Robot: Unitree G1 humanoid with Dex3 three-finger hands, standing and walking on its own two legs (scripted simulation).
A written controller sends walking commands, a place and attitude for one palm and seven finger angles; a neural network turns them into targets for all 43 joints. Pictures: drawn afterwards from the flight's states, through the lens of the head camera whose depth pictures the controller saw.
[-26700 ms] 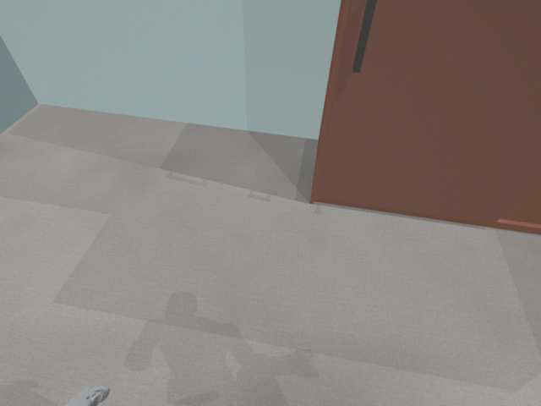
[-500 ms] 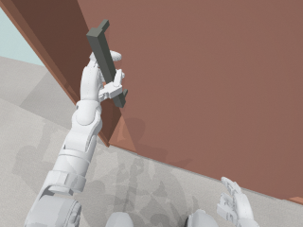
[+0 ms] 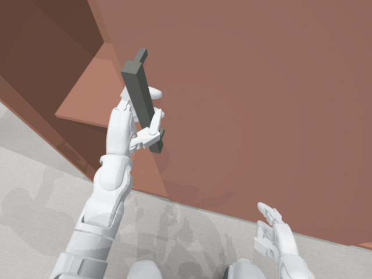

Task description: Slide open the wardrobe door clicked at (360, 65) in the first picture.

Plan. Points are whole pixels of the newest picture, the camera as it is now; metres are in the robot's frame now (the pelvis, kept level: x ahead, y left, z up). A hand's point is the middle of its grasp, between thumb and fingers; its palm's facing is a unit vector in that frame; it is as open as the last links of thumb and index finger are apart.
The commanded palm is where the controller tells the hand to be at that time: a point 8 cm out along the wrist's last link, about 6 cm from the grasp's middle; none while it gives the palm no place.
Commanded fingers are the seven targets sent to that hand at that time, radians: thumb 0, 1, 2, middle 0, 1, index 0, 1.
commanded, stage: step sideways, sliding the door along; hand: left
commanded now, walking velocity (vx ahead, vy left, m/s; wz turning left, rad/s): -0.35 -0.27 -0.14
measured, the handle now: (150, 109) +0.39 +0.15 +0.10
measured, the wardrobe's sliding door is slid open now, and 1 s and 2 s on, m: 0.43 0.55 0.55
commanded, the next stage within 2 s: stop walking and hold the door there in 0.82 s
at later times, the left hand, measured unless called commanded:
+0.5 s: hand (220, 144) +0.33 +0.01 +0.11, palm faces +0.18 -0.98 -0.10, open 6.3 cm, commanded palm +0.30 -0.02 +0.11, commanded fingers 0.00 0.90 0.90 -0.45 -1.40 -0.45 -1.40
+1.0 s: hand (221, 140) +0.34 +0.01 +0.11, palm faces +0.42 -0.89 -0.18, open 6.9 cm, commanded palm +0.30 +0.03 +0.11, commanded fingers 0.00 0.90 0.90 -0.45 -1.40 -0.45 -1.40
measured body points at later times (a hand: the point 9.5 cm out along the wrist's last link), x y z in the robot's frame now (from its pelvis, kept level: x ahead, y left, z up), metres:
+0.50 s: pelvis -0.07 -0.14 +0.01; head -0.01 -0.14 +0.45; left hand +0.32 +0.06 +0.12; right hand +0.06 -0.38 -0.11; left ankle -0.04 +0.05 -0.73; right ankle -0.04 -0.31 -0.69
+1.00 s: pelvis -0.07 -0.25 +0.00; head +0.01 -0.26 +0.44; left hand +0.31 +0.05 +0.12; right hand +0.09 -0.52 -0.11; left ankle -0.09 -0.10 -0.70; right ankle -0.06 -0.36 -0.73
